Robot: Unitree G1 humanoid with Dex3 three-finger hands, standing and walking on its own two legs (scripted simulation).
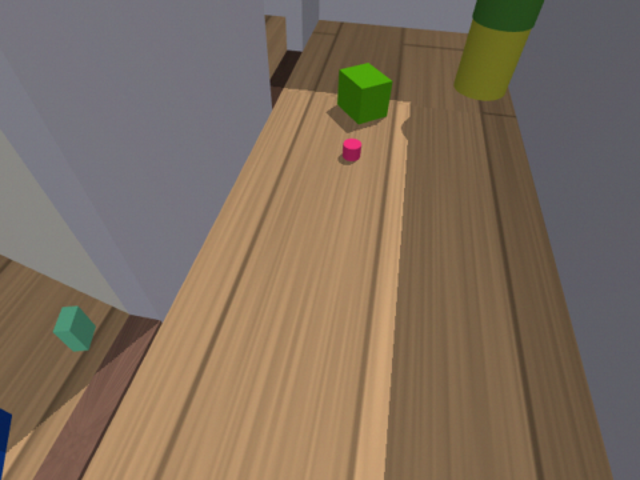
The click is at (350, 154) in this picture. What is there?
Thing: low tin
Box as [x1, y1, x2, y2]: [342, 139, 361, 160]
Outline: 347,139 343,143 342,155 347,160 355,160 359,157 361,144 356,139
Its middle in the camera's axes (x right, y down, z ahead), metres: +0.18 -0.45 +2.02
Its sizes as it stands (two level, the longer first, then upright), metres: 0.094 0.094 0.076
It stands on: the floor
